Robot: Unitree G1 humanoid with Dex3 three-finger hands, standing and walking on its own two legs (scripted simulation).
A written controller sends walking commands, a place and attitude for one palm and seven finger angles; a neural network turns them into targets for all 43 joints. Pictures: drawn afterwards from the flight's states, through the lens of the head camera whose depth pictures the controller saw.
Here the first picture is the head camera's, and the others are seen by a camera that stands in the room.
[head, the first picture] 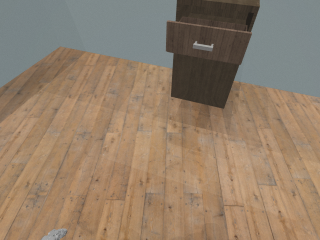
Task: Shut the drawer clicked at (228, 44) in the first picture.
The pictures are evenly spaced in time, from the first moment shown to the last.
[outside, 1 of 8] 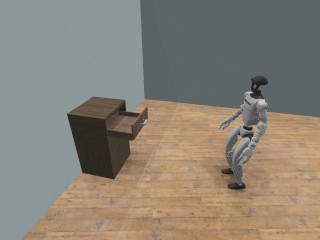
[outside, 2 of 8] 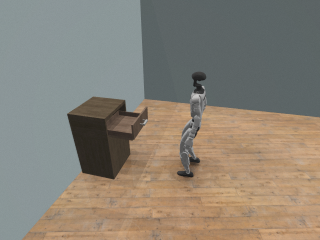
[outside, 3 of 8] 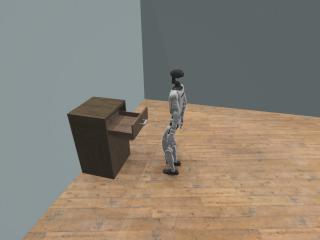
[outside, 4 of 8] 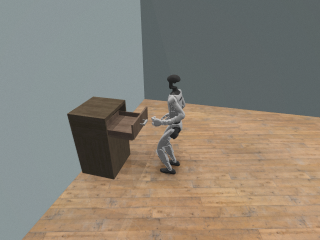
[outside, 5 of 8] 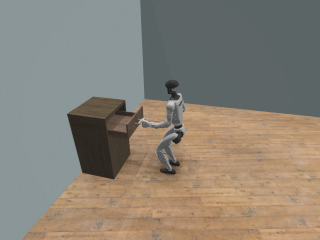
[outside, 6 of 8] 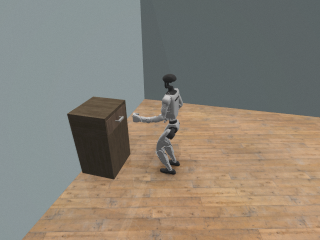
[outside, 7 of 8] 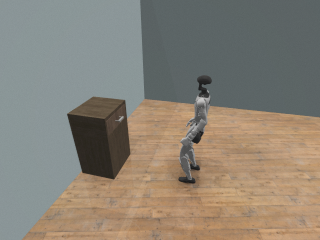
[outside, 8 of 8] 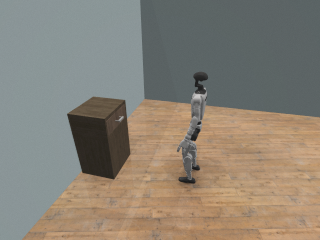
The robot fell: no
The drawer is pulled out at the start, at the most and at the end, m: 0.30 0.30 0.00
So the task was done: yes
